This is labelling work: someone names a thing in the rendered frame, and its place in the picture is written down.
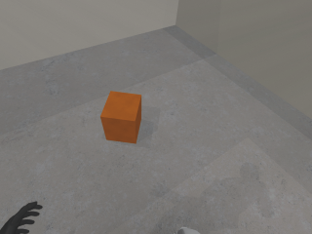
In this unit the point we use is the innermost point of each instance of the left robot hand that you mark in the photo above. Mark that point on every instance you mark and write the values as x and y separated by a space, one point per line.
11 226

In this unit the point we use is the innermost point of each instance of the carton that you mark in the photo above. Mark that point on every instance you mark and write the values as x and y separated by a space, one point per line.
121 117

